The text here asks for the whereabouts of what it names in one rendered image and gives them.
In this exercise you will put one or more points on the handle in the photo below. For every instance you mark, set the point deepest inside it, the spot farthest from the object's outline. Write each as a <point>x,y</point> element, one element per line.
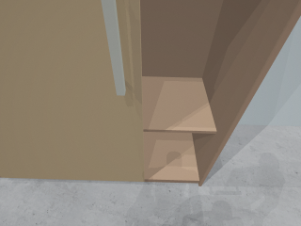
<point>111,22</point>

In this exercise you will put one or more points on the wardrobe door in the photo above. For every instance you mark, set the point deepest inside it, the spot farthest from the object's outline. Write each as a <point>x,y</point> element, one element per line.
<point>60,115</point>

